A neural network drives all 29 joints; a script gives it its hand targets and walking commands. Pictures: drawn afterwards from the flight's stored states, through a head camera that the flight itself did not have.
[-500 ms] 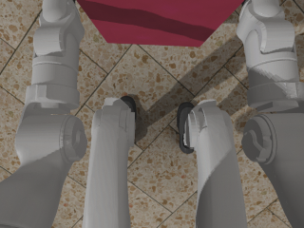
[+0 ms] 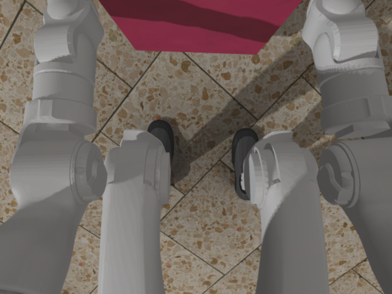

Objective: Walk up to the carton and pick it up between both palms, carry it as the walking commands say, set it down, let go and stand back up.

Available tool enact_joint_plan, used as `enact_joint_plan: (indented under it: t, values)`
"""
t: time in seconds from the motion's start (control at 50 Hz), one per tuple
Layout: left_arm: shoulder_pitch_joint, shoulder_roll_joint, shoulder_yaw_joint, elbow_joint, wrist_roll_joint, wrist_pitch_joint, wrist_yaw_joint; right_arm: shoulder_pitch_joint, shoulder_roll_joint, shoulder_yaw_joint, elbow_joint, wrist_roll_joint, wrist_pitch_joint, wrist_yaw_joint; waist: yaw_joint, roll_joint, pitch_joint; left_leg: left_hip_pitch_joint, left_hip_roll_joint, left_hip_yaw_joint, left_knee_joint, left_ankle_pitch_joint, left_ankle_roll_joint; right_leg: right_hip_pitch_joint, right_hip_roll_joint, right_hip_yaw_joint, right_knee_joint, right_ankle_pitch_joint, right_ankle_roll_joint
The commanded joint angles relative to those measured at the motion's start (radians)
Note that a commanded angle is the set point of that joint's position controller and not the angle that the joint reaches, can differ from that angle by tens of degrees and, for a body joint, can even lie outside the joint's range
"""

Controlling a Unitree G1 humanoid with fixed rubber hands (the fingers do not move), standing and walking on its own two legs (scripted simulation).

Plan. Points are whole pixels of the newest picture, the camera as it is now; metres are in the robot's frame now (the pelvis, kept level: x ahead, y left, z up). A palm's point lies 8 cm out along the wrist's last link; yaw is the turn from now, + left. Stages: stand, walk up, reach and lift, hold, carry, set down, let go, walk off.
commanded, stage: set down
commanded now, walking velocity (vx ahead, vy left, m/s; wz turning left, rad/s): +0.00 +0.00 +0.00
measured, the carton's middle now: out of the picture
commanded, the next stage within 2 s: none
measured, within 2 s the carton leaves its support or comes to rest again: neither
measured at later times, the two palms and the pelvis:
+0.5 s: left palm out of the picture +0.56 +0.20 -0.22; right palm out of the picture +0.56 -0.15 -0.22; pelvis +0.00 +0.00 -0.04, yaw +0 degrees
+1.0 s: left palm out of the picture +0.57 +0.20 -0.22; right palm out of the picture +0.56 -0.15 -0.23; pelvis +0.00 +0.00 -0.04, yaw +0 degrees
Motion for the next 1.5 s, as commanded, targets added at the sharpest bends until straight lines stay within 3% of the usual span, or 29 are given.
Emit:
enact_joint_plan:
  t: [0.0, 0.02, 0.04, 0.06, 0.1, 0.14, 0.16, 0.22, 0.24, 0.26, 0.3, 0.36, 0.38, 0.44, 0.54, 0.62, 0.7, 0.72, 0.74, 0.76, 0.82, 0.88, 0.98, 1.06, 1.2, 1.28, 1.4, 1.42, 1.48]
  values:
    - [-0.822, -0.706, -0.426, -0.112, -0.062, -0.05, -0.271, -0.866, 0.737, 0.297, -0.161, 0.207, -0.137, 0.272, 0.038, 0.035, -1.8, 0.692, -0.037, 0.112, -0.026, 0.177, 0.06, 0.497, 0.052, -0.076, -0.09, 0.157, -0.011]
    - [-0.836, -0.652, -0.372, -0.077, -0.026, -0.051, -0.28, -0.841, 0.745, 0.258, -0.089, 0.184, -0.131, 0.282, 0.064, -0.003, -1.677, 0.603, -0.027, 0.118, -0.025, 0.117, 0.062, 0.472, 0.052, -0.059, -0.102, 0.104, -0.009]
    - [-0.887, -0.719, -0.421, -0.088, -0.071, -0.048, -0.294, -0.896, 0.71, 0.242, -0.146, 0.17, -0.148, 0.288, -0.012, 0.024, -1.678, 0.617, -0.024, 0.1, -0.021, 0.107, 0.057, 0.445, 0.044, -0.08, -0.083, 0.103, -0.021]
    - [-0.879, -0.712, -0.412, -0.072, -0.046, -0.046, -0.295, -0.949, 0.686, 0.248, -0.188, 0.196, -0.156, 0.299, 0.045, 0.051, -1.694, 0.635, -0.022, 0.12, -0.007, 0.125, 0.055, 0.465, 0.035, -0.068, -0.078, 0.108, -0.019]
    - [-0.806, -0.739, -0.37, 0.001, 0.0, -0.042, -0.317, -0.891, 0.731, 0.219, -0.122, 0.169, -0.152, 0.328, 0.063, 0.043, -1.589, 0.615, -0.03, 0.109, -0.021, 0.121, 0.064, 0.371, 0.046, -0.084, -0.078, 0.096, -0.021]
    - [-0.803, -0.737, -0.352, -0.015, -0.007, -0.049, -0.328, -0.823, 0.733, 0.189, -0.076, 0.133, -0.147, 0.339, 0.01, 0.013, -1.581, 0.62, -0.029, 0.102, -0.001, 0.155, 0.064, 0.355, 0.043, -0.091, -0.073, 0.107, -0.015]
    - [-0.776, -0.765, -0.354, 0.01, 0.018, -0.041, -0.332, -0.825, 0.726, 0.182, -0.077, 0.13, -0.155, 0.341, 0.041, 0.088, -1.584, 0.638, -0.03, 0.115, 0.0, 0.169, 0.052, 0.355, 0.047, -0.082, -0.071, 0.112, -0.021]
    - [-0.749, -0.769, -0.339, -0.023, -0.018, -0.05, -0.345, -0.861, 0.776, 0.24, -0.16, 0.151, -0.151, 0.335, 0.055, -0.017, -1.724, 0.62, -0.027, 0.108, 0.038, 0.259, 0.066, 0.465, 0.041, -0.082, -0.025, 0.223, -0.011]
    - [-0.766, -0.773, -0.354, -0.055, -0.037, -0.058, -0.349, -0.89, 0.759, 0.278, -0.239, 0.17, -0.161, 0.332, 0.07, -0.013, -1.829, 0.645, -0.032, 0.111, 0.055, 0.333, 0.064, 0.542, 0.038, -0.065, -0.015, 0.313, -0.015]
    - [-0.837, -0.792, -0.385, -0.135, -0.063, -0.066, -0.344, -0.875, 0.767, 0.286, -0.228, 0.176, -0.162, 0.325, 0.018, 0.001, -1.906, 0.697, -0.035, 0.096, 0.064, 0.389, 0.058, 0.531, 0.044, -0.087, 0.014, 0.372, -0.016]
    - [-0.804, -0.769, -0.407, -0.163, -0.086, -0.065, -0.33, -0.932, 0.751, 0.366, -0.318, 0.232, -0.168, 0.31, 0.061, 0.004, -2.035, 0.718, -0.029, 0.115, 0.093, 0.444, 0.059, 0.631, 0.033, -0.067, 0.022, 0.442, -0.013]
    - [-0.7, -0.758, -0.375, 0.006, -0.026, -0.044, -0.338, -0.807, 0.801, 0.353, -0.123, 0.218, -0.139, 0.32, 0.097, -0.004, -1.739, 0.592, -0.024, 0.124, 0.072, 0.272, 0.059, 0.487, 0.036, -0.06, -0.015, 0.25, -0.008]
    - [-0.745, -0.765, -0.387, -0.029, -0.044, -0.046, -0.35, -0.743, 0.814, 0.298, -0.074, 0.169, -0.128, 0.33, 0.029, -0.02, -1.662, 0.538, -0.028, 0.111, 0.057, 0.232, 0.054, 0.473, 0.045, -0.064, -0.012, 0.242, -0.016]
    - [-0.74, -0.782, -0.378, 0.009, -0.008, -0.037, -0.36, -0.825, 0.794, 0.283, -0.112, 0.188, -0.137, 0.35, 0.073, 0.028, -1.579, 0.549, -0.018, 0.105, 0.038, 0.197, 0.06, 0.351, 0.039, -0.082, -0.002, 0.166, -0.016]
    - [-0.751, -0.76, -0.345, 0.009, -0.004, -0.038, -0.375, -0.761, 0.759, 0.229, -0.053, 0.145, -0.129, 0.357, 0.025, 0.037, -1.478, 0.48, -0.016, 0.111, 0.061, 0.14, 0.05, 0.34, 0.035, -0.064, -0.018, 0.132, -0.015]
    - [-0.675, -0.774, -0.289, 0.141, 0.031, -0.017, -0.402, -0.788, 0.769, 0.215, -0.061, 0.115, -0.119, 0.369, 0.05, -0.01, -1.343, 0.397, -0.016, 0.106, 0.046, 0.07, 0.058, 0.306, 0.029, -0.066, -0.019, 0.065, -0.013]
    - [-0.656, -0.799, -0.289, 0.115, 0.016, -0.01, -0.428, -0.728, 0.813, 0.201, -0.031, 0.073, -0.102, 0.378, 0.017, -0.025, -1.31, 0.322, -0.021, 0.094, 0.063, 0.085, 0.059, 0.303, 0.03, -0.058, -0.001, 0.105, -0.019]
    - [-0.689, -0.756, -0.28, 0.099, 0.019, -0.018, -0.425, -0.719, 0.814, 0.211, 0.003, 0.08, -0.094, 0.38, 0.064, -0.024, -1.316, 0.336, -0.015, 0.105, 0.059, 0.074, 0.055, 0.318, 0.03, -0.046, 0.0, 0.093, -0.019]
    - [-0.662, -0.788, -0.295, 0.106, 0.0, -0.02, -0.424, -0.739, 0.772, 0.234, -0.049, 0.09, -0.112, 0.376, 0.032, -0.014, -1.352, 0.351, -0.012, 0.099, 0.075, 0.102, 0.051, 0.346, 0.021, -0.058, 0.01, 0.116, -0.02]
    - [-0.664, -0.774, -0.263, 0.118, 0.024, -0.021, -0.427, -0.719, 0.794, 0.215, -0.012, 0.08, -0.099, 0.382, 0.068, -0.031, -1.263, 0.318, -0.017, 0.109, 0.071, 0.083, 0.055, 0.318, 0.026, -0.029, -0.011, 0.086, -0.026]
    - [-0.619, -0.774, -0.224, 0.162, 0.053, -0.004, -0.439, -0.644, 0.789, 0.161, 0.075, 0.026, -0.08, 0.396, 0.021, -0.059, -1.149, 0.27, -0.018, 0.095, 0.058, -0.003, 0.057, 0.237, 0.021, -0.058, -0.012, -0.005, -0.022]
    - [-0.605, -0.772, -0.241, 0.161, 0.079, 0.001, -0.427, -0.636, 0.76, 0.137, 0.061, 0.031, -0.085, 0.414, 0.052, 0.031, -1.121, 0.347, -0.016, 0.101, 0.047, 0.048, 0.041, 0.175, 0.031, -0.058, -0.005, 0.012, -0.023]
    - [-0.571, -0.814, -0.194, 0.208, 0.064, 0.003, -0.442, -0.646, 0.753, 0.145, 0.057, -0.001, -0.085, 0.414, 0.012, -0.036, -1.045, 0.28, -0.026, 0.089, 0.061, 0.004, 0.05, 0.18, 0.029, -0.056, -0.012, -0.021, -0.029]
    - [-0.501, -0.782, -0.156, 0.27, 0.105, 0.014, -0.447, -0.625, 0.76, 0.131, 0.069, 0.002, -0.086, 0.414, 0.062, -0.027, -1.013, 0.265, -0.027, 0.105, 0.062, -0.002, 0.057, 0.19, 0.033, -0.06, -0.01, -0.029, -0.021]
    - [-0.543, -0.727, -0.148, 0.212, 0.091, 0.004, -0.457, -0.587, 0.722, 0.107, 0.097, -0.059, -0.074, 0.402, -0.002, -0.071, -0.955, 0.208, -0.013, 0.084, 0.086, -0.042, 0.05, 0.221, 0.023, -0.036, -0.019, -0.038, -0.023]
    - [-0.47, -0.748, -0.114, 0.3, 0.135, 0.016, -0.453, -0.612, 0.734, 0.13, 0.092, -0.036, -0.076, 0.405, 0.052, -0.061, -0.937, 0.225, -0.022, 0.105, 0.074, -0.065, 0.055, 0.201, 0.023, -0.058, -0.016, -0.082, -0.019]
    - [-0.479, -0.754, -0.122, 0.27, 0.127, 0.019, -0.46, -0.575, 0.696, 0.095, 0.09, -0.06, -0.078, 0.404, -0.004, -0.02, -0.899, 0.254, -0.018, 0.074, 0.076, -0.028, 0.044, 0.175, 0.028, -0.062, 0.003, -0.049, -0.032]
    - [-0.461, -0.716, -0.122, 0.263, 0.155, 0.016, -0.448, -0.574, 0.707, 0.098, 0.115, -0.035, -0.071, 0.412, 0.05, -0.006, -0.897, 0.254, -0.019, 0.081, 0.065, -0.055, 0.055, 0.169, 0.027, -0.057, 0.005, -0.067, -0.019]
    - [-0.452, -0.726, -0.104, 0.27, 0.148, 0.011, -0.455, -0.535, 0.682, 0.087, 0.1, -0.083, -0.076, 0.403, -0.004, -0.042, -0.879, 0.225, -0.016, 0.089, 0.091, -0.033, 0.046, 0.195, 0.027, -0.048, -0.017, -0.046, -0.022]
